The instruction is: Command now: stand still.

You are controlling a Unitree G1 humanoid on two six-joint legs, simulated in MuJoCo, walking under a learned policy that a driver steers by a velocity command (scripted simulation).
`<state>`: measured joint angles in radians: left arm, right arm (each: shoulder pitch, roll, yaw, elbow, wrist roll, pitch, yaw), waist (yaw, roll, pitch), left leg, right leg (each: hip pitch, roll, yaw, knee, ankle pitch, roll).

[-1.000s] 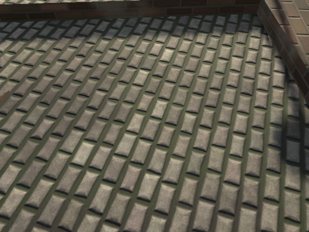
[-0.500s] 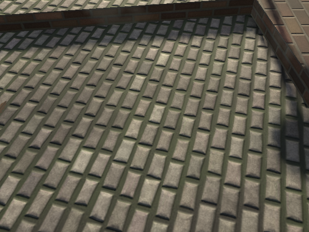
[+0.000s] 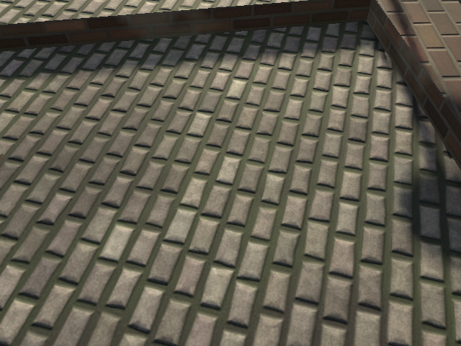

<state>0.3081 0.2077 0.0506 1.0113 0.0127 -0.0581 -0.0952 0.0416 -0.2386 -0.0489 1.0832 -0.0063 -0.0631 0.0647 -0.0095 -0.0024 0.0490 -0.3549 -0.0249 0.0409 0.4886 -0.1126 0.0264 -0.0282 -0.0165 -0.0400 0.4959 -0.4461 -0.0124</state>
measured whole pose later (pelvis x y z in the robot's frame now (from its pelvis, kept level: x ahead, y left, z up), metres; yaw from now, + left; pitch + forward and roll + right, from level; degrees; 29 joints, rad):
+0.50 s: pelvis +0.00 +0.00 +0.00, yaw +0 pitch -1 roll +1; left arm 0.38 0.18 0.04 1.07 0.01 -0.06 -0.09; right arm 0.06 -0.22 -0.04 1.13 -0.01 -0.07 0.07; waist -0.01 0.00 0.04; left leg -0.39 -0.02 0.04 0.54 -0.14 0.02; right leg -0.05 -0.01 -0.04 0.53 -0.47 -0.02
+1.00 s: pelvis +0.00 +0.00 -0.01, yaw +0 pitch +0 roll +1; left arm 0.42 0.16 0.03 1.09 0.01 -0.07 -0.09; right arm 0.09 -0.20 -0.03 1.14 0.00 -0.07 0.07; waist -0.01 0.00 0.03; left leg -0.41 -0.01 0.03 0.57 -0.16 0.02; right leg -0.07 -0.01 -0.04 0.56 -0.49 -0.02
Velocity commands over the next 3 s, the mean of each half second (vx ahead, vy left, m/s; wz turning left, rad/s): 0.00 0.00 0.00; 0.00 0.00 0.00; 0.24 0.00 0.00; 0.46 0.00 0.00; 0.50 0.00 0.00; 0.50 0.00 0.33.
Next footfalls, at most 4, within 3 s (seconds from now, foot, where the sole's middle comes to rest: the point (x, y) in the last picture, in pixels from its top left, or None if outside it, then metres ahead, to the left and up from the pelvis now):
1.76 right None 0.29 -0.12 -0.77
2.20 left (218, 327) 0.61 0.08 -0.93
2.62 right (290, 259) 0.86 -0.18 -0.93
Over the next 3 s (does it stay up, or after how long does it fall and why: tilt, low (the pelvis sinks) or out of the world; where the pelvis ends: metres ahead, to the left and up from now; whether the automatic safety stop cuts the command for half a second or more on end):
stays up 0.86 -0.08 -0.14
